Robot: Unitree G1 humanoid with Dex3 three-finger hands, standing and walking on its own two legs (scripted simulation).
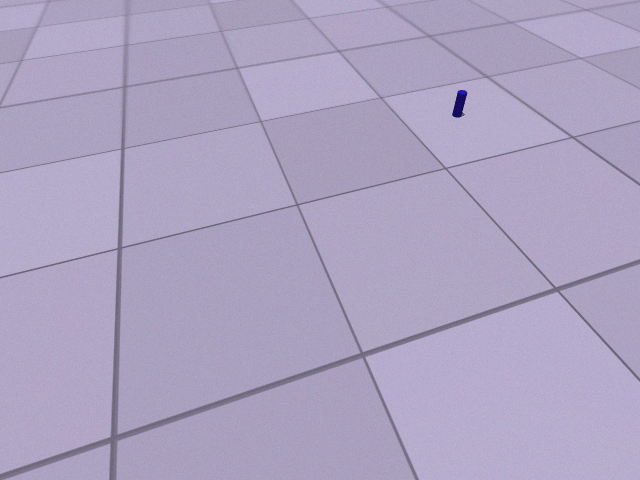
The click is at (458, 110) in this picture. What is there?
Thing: slim round
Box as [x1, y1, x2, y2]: [452, 90, 466, 117]
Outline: 459,90 457,93 452,114 453,116 457,117 461,114 466,95 466,91
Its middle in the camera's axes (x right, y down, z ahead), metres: +0.83 -0.80 +2.31
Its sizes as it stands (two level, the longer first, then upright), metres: 0.054 0.054 0.149
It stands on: the floor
